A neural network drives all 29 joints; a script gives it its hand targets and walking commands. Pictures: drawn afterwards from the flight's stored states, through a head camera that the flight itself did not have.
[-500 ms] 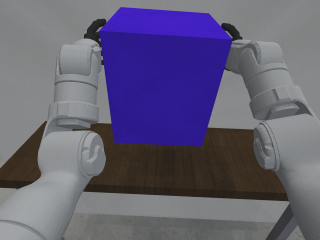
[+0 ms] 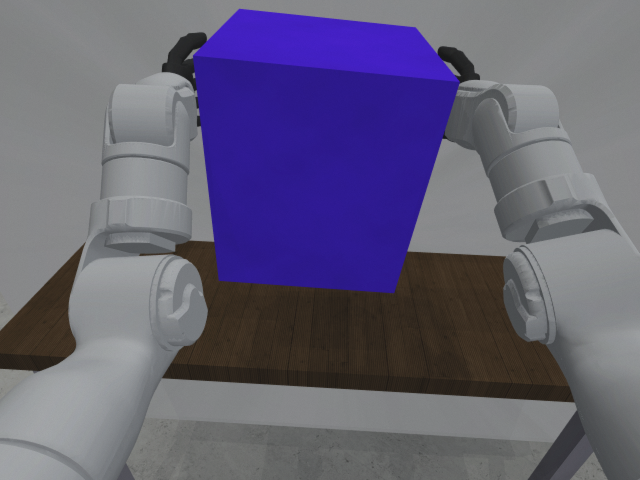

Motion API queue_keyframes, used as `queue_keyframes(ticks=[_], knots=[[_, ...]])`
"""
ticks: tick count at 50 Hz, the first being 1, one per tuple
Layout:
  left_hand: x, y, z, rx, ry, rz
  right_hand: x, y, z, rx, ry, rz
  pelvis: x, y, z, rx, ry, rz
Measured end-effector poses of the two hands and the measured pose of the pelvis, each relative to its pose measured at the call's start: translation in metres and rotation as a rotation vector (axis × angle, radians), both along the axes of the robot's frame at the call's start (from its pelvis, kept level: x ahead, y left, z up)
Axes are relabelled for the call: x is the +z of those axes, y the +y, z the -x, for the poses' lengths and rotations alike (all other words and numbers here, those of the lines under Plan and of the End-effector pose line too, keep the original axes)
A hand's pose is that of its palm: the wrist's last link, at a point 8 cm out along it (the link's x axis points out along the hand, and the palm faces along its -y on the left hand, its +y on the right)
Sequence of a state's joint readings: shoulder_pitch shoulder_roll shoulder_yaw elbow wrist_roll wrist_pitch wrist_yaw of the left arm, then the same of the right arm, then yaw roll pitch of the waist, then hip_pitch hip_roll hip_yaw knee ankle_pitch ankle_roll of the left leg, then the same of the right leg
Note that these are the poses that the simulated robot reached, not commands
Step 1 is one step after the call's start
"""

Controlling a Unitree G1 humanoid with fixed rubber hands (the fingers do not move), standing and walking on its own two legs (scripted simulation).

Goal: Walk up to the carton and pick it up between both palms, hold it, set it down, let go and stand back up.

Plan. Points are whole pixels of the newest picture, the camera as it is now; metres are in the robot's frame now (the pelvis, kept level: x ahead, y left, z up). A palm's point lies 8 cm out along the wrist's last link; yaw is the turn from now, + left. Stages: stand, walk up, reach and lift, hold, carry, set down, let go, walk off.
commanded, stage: hold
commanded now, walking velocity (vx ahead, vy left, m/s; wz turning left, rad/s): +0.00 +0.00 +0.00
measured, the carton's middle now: (317, 153) +0.37 -0.01 +0.30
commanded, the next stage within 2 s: none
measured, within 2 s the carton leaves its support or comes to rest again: neither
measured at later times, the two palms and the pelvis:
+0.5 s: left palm (181, 101) +0.37 +0.14 +0.36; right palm (464, 107) +0.35 -0.16 +0.36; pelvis +0.00 +0.00 +0.00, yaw +0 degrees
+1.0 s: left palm (178, 91) +0.37 +0.14 +0.37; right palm (464, 105) +0.35 -0.16 +0.36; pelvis +0.00 +0.00 +0.00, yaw +0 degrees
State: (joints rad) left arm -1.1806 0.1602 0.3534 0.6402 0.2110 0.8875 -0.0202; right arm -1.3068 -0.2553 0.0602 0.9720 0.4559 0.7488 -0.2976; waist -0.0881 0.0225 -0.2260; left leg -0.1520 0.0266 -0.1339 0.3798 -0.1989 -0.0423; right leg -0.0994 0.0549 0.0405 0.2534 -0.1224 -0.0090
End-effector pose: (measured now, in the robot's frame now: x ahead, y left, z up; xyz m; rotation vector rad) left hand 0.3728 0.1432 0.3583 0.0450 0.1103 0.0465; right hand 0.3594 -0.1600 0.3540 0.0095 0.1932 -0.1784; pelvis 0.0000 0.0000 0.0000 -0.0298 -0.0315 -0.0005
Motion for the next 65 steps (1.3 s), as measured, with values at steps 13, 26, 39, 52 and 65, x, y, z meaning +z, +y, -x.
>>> queue_keyframes(ticks=[13, 26, 39, 52, 65], knots=[[-0.004, -0.001, -0.001, -0.007, -0.007, -0.003, 0.002, -0.001, 0.0, -0.008, -0.007, 0.006, 0.0, 0.004, -0.005, -0.008, -0.007, 0.002], [-0.002, -0.003, 0.005, -0.003, -0.01, -0.009, 0.003, -0.002, 0.006, -0.005, -0.009, -0.007, 0.0, 0.003, -0.004, -0.006, -0.017, 0.002], [0.002, -0.009, 0.008, -0.003, 0.001, -0.008, 0.001, -0.009, 0.009, -0.006, 0.001, -0.016, 0.0, 0.001, 0.003, -0.012, -0.007, -0.004], [0.009, 0.0, 0.006, 0.008, -0.005, -0.004, 0.005, 0.0, 0.004, 0.009, -0.004, -0.003, 0.0, -0.001, 0.002, -0.001, 0.007, -0.002], [-0.001, 0.002, -0.001, -0.009, -0.019, 0.008, 0.007, 0.002, 0.002, -0.008, -0.016, 0.017, 0.0, 0.003, -0.006, 0.0, -0.01, 0.002]])
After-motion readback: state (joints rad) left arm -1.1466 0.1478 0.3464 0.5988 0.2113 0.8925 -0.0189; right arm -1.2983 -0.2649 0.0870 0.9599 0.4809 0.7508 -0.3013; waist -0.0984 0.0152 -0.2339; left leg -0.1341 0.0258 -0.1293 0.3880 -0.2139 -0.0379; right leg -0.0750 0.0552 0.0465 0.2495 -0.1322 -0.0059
